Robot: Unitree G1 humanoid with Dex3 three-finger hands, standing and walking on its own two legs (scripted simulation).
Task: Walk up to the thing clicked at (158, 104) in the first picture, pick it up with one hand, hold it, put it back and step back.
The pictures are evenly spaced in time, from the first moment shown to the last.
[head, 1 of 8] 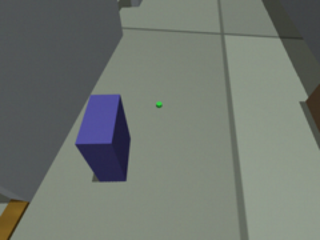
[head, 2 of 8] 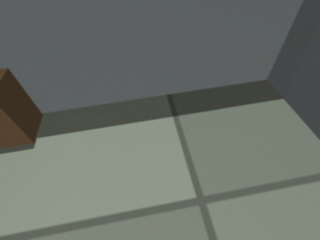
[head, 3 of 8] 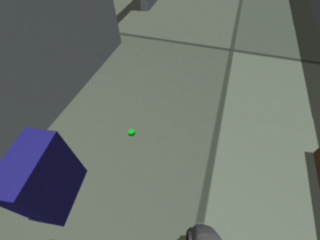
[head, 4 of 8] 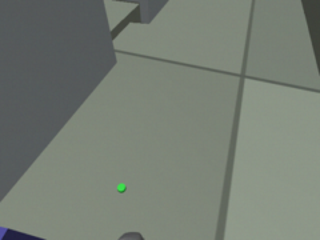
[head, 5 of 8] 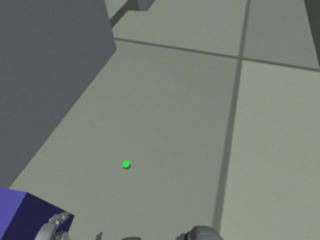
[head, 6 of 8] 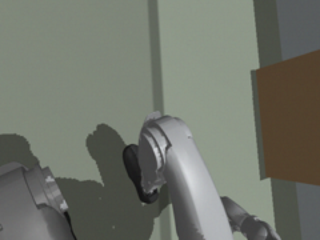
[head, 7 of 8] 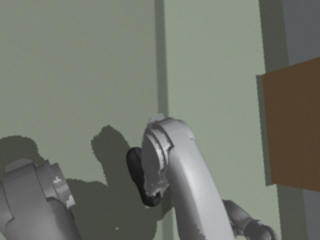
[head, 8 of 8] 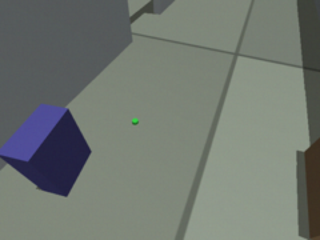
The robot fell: no
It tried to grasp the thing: yes
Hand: left
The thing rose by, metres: 0.69
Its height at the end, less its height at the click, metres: +0.00
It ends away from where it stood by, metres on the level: 0.00
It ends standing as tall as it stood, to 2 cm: yes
